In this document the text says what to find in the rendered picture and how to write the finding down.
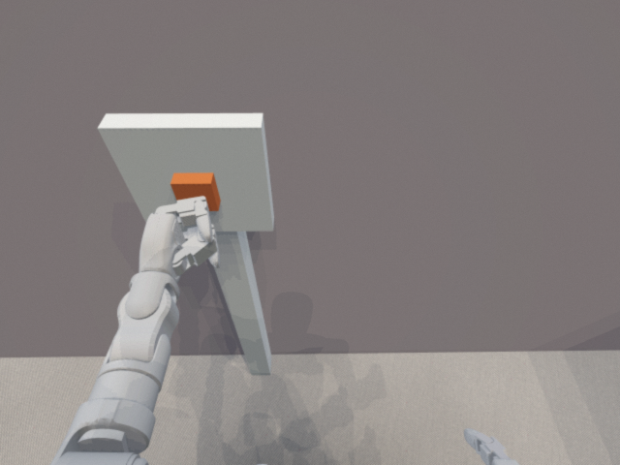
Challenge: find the left robot forearm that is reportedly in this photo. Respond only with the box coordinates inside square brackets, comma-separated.
[50, 271, 180, 465]

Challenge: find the right robot hand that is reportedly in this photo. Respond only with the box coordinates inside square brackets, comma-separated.
[464, 428, 519, 465]

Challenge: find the left robot hand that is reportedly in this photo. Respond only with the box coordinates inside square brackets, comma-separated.
[139, 196, 220, 284]

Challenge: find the button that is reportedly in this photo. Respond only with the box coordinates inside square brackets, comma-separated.
[170, 172, 221, 211]

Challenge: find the panel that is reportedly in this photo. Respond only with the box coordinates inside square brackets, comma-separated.
[97, 113, 274, 376]

